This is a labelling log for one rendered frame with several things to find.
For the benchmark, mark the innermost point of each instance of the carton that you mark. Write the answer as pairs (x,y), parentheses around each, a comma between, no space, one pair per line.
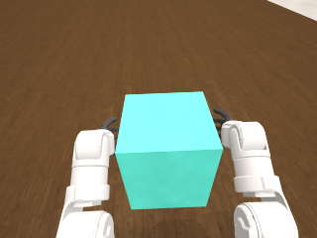
(168,150)

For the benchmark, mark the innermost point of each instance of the left robot hand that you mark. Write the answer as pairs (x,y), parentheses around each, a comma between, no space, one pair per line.
(105,126)

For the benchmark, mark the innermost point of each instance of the robot left upper arm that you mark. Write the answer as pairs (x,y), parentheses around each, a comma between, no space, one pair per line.
(87,224)

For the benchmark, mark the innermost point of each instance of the robot left forearm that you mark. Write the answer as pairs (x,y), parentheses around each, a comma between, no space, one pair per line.
(89,175)

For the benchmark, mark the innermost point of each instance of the robot right upper arm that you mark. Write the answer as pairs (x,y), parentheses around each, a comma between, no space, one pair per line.
(263,219)

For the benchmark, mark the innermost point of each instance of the robot right forearm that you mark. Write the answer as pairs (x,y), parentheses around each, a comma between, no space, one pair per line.
(252,163)

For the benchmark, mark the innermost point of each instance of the right robot hand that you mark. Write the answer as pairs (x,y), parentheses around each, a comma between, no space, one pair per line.
(224,114)

